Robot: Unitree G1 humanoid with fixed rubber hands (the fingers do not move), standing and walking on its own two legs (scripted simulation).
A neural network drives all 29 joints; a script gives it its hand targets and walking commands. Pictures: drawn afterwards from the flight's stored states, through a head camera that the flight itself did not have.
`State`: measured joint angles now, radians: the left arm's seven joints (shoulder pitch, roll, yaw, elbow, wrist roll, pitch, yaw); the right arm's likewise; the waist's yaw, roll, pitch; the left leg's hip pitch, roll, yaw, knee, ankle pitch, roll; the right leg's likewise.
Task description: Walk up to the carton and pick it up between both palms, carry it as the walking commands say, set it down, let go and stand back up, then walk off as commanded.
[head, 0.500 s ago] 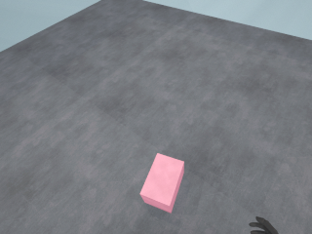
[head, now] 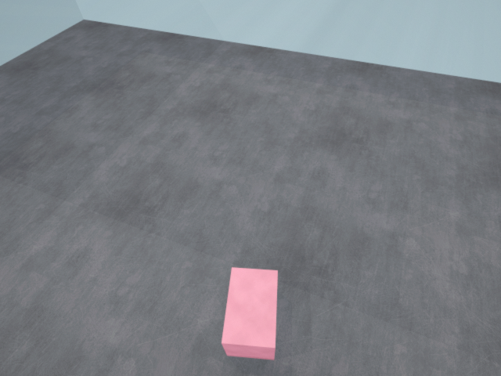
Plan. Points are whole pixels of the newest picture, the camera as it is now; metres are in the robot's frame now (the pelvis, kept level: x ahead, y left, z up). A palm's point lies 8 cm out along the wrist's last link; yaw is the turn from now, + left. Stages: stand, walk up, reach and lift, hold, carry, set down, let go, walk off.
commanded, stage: walk up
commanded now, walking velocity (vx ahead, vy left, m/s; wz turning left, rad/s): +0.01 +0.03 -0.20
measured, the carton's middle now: (252, 312) +0.45 +0.04 -0.68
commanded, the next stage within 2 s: stand in 0.90 s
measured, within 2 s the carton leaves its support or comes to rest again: neither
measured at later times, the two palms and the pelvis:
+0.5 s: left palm out of the picture +0.08 +0.26 -0.13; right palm out of the picture -0.01 -0.23 -0.14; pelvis +0.00 +0.02 +0.00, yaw -5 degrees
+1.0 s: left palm out of the picture +0.03 +0.23 -0.14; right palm out of the picture -0.01 -0.22 -0.14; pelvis +0.01 +0.01 +0.01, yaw -5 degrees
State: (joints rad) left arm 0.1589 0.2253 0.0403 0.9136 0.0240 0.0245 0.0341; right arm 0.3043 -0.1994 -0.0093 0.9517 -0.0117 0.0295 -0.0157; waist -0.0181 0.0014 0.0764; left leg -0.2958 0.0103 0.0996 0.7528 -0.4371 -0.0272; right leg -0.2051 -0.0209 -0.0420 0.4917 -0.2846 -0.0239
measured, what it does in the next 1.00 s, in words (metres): steps on the spot: left foot, then right foot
